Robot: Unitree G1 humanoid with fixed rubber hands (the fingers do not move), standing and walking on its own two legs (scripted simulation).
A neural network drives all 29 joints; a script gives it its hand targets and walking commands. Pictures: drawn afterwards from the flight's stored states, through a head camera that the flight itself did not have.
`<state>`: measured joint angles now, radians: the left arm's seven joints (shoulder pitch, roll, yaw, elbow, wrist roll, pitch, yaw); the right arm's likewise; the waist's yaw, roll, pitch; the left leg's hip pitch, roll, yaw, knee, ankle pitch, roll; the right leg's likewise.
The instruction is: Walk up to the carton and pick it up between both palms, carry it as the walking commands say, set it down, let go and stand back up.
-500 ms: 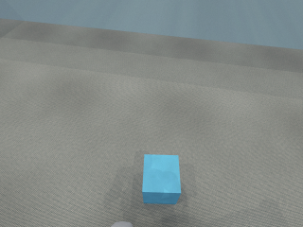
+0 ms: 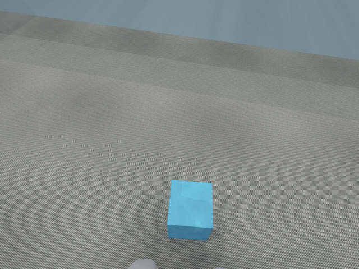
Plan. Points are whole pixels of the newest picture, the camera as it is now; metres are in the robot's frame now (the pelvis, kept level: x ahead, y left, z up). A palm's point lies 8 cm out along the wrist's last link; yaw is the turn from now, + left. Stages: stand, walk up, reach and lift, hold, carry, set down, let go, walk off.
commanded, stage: walk up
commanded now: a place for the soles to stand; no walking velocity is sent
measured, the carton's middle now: (189, 211) +0.43 -0.04 -0.64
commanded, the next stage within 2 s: none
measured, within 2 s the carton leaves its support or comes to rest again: neither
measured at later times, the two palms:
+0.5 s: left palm out of the picture +0.05 +0.20 -0.15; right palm out of the picture +0.12 -0.30 -0.15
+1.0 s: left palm out of the picture +0.04 +0.18 -0.13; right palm out of the picture +0.13 -0.34 -0.14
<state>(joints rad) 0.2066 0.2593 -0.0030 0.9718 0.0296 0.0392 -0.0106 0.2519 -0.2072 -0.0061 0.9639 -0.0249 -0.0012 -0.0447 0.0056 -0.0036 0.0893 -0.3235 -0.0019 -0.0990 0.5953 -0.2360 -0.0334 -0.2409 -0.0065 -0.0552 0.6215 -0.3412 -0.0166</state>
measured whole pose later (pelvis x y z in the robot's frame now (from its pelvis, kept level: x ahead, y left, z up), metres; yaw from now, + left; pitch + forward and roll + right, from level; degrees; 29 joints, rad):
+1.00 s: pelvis +0.00 -0.09 -0.02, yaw +8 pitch -4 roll +0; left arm 0.18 0.28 0.00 0.82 0.00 0.08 -0.02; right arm 0.15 -0.25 -0.02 0.86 -0.02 0.03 -0.05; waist 0.00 0.01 0.17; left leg -0.38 0.05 -0.09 0.74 -0.31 0.00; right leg -0.27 0.02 -0.14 0.75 -0.42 -0.08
